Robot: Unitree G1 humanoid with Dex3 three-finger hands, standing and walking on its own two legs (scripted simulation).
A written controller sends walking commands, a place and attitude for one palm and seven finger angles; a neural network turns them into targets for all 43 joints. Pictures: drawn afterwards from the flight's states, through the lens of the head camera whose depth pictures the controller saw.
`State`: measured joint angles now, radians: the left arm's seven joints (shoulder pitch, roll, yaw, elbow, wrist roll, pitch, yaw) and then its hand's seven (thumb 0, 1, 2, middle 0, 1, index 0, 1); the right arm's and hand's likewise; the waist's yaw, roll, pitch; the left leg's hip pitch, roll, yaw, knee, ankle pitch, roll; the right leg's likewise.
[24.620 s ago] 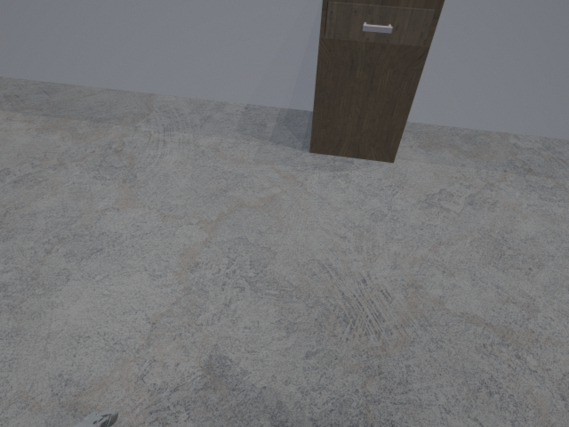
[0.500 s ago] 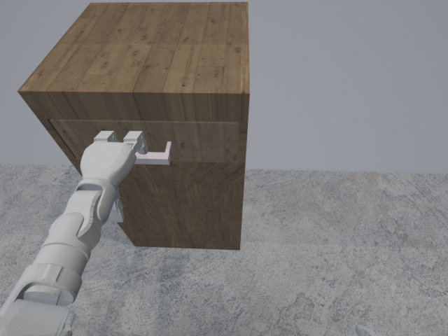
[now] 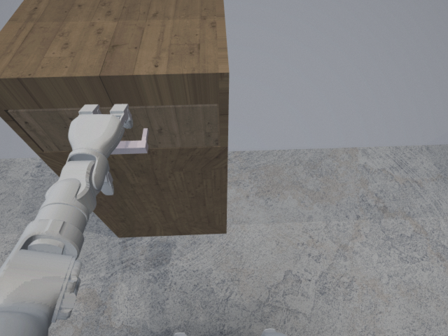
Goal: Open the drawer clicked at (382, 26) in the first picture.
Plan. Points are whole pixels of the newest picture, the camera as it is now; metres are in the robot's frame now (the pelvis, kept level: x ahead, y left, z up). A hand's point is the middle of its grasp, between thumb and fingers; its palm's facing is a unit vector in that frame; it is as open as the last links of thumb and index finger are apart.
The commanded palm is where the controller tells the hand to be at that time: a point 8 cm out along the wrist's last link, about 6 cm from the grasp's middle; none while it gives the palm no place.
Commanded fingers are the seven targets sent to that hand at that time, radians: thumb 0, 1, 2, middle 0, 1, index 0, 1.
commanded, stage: move the hooked fingers above the handle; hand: left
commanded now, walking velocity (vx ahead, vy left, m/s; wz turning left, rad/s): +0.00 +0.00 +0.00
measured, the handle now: (121, 140) +0.53 +0.23 -0.02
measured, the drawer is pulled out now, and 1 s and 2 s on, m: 0.00 0.00 0.00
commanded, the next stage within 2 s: lower the fingers behind the handle in 0.94 s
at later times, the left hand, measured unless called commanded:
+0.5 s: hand (108, 145) +0.48 +0.23 +0.03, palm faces -0.05 +0.00 -1.00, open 13.8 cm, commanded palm +0.46 +0.23 +0.09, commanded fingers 0.00 -0.50 0.30 -0.30 -1.20 -0.30 -1.20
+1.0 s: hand (107, 144) +0.48 +0.23 +0.03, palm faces -0.05 +0.00 -1.00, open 13.8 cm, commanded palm +0.46 +0.23 +0.09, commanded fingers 0.00 -0.50 0.30 -0.30 -1.20 -0.30 -1.20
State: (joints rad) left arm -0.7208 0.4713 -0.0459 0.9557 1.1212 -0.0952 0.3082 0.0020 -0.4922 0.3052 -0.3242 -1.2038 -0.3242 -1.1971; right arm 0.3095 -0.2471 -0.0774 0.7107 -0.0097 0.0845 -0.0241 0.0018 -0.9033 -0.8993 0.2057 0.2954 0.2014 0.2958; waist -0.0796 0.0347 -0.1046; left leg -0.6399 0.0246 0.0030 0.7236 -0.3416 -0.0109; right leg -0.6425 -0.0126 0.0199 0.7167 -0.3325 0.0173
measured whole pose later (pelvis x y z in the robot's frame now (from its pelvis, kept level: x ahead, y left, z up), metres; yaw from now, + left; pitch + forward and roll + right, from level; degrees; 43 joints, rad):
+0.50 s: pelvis +0.01 +0.00 +0.00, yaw -1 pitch +17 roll -1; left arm -0.76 0.50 -0.01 1.03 1.12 -0.10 0.31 0.00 -0.49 0.31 -0.32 -1.20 -0.33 -1.20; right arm 0.35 -0.25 -0.08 0.72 -0.02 0.09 -0.02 0.00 -0.90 -0.90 0.21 0.30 0.20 0.30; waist -0.11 0.04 -0.13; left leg -0.69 0.03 0.01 0.76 -0.36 -0.01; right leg -0.69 0.00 0.03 0.73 -0.34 0.02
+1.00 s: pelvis +0.01 +0.00 +0.00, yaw -1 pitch +17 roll -1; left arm -0.74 0.49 -0.02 0.99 1.11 -0.09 0.29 0.00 -0.49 0.31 -0.33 -1.21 -0.33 -1.20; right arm 0.34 -0.25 -0.08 0.70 -0.02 0.11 -0.01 0.00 -0.90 -0.90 0.21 0.30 0.20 0.30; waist -0.09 0.05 -0.13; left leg -0.67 0.03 0.01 0.75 -0.37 -0.01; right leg -0.67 -0.01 0.02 0.72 -0.35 0.02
